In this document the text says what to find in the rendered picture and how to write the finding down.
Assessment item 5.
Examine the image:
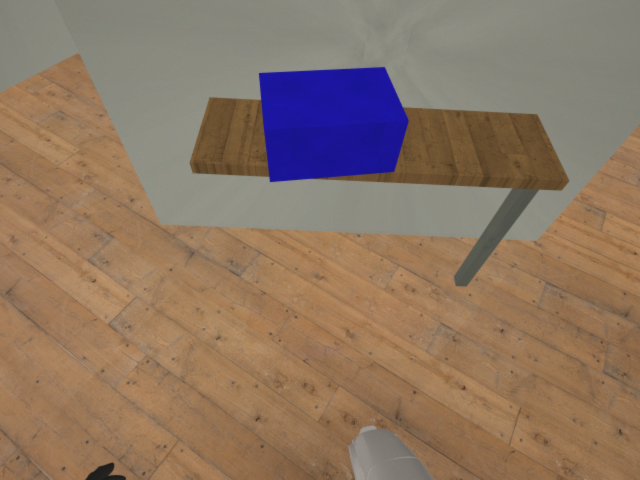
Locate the right robot thigh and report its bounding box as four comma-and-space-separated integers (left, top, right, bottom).
348, 429, 434, 480

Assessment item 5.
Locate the carton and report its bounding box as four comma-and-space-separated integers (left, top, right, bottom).
259, 67, 409, 182

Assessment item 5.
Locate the table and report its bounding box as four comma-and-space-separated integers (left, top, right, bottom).
190, 97, 569, 287

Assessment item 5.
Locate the robot right shin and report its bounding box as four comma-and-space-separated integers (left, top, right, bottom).
359, 425, 377, 435

